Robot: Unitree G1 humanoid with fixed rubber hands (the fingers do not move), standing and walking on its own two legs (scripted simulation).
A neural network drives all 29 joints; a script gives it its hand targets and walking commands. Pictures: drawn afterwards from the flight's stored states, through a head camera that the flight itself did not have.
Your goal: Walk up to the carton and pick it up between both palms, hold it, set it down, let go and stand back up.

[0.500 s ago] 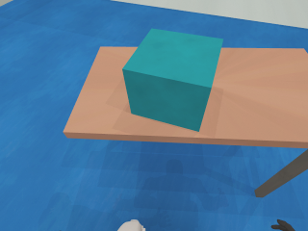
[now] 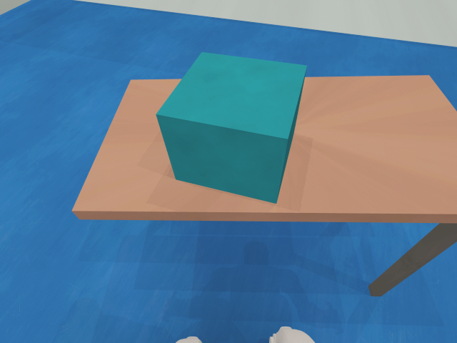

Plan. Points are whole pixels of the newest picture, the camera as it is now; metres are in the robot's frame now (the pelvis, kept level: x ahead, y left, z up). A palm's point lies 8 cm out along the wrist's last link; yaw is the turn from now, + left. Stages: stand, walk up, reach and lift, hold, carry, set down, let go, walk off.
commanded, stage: walk up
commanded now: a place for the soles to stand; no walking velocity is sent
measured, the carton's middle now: (237, 125) +0.55 +0.01 +0.06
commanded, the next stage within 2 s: none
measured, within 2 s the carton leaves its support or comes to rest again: neither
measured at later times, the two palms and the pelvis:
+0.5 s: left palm out of the picture +0.13 +0.27 -0.06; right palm (453, 334) +0.16 -0.36 -0.09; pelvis +0.07 -0.05 +0.02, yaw +2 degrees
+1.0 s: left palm out of the picture +0.11 +0.30 -0.10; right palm (412, 287) +0.23 -0.30 -0.07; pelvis +0.08 +0.00 +0.02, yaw +3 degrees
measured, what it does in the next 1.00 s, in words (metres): steps on the spot: right foot, then left foot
